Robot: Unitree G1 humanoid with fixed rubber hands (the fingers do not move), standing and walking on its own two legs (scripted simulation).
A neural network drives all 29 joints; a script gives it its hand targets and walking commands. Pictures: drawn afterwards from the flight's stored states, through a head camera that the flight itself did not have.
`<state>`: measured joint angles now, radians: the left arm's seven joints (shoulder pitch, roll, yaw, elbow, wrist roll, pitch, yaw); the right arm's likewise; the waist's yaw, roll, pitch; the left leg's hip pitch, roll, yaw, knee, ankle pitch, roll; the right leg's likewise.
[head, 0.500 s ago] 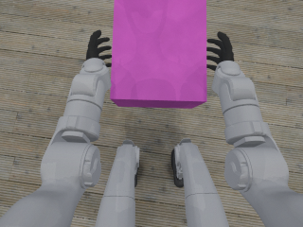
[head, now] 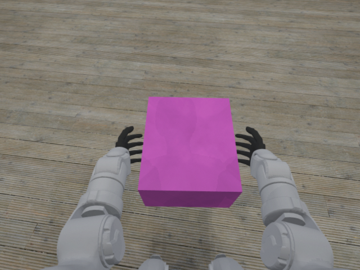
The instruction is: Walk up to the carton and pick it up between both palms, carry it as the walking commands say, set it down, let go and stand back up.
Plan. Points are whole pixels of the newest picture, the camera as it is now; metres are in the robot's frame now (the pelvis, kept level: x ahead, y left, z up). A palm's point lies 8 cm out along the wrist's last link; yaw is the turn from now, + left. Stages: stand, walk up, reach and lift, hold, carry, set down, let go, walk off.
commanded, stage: reach and lift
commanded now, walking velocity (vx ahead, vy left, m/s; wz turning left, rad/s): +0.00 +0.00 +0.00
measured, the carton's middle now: (188, 151) +0.44 -0.01 -0.05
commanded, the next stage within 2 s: hold in 1.66 s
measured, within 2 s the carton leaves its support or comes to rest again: neither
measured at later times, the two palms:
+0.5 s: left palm (118, 148) +0.37 +0.15 +0.07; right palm (266, 155) +0.34 -0.17 +0.07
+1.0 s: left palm (112, 153) +0.34 +0.16 +0.09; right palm (266, 145) +0.35 -0.16 +0.10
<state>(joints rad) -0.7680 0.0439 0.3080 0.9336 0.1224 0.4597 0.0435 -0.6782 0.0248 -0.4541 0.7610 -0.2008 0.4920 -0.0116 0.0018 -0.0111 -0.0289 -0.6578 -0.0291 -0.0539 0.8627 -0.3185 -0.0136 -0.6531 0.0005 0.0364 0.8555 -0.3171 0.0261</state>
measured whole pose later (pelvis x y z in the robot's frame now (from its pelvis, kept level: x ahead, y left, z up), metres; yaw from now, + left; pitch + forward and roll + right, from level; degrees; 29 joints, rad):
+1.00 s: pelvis +0.03 -0.01 +0.04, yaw +0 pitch -6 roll +0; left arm -0.43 -0.04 0.25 0.53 0.12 0.69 0.12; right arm -0.44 0.09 -0.26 0.45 -0.20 0.74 -0.01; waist 0.00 -0.01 -0.03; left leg -0.20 -0.02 -0.06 0.56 -0.25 -0.01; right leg -0.21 0.00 0.04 0.57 -0.26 0.01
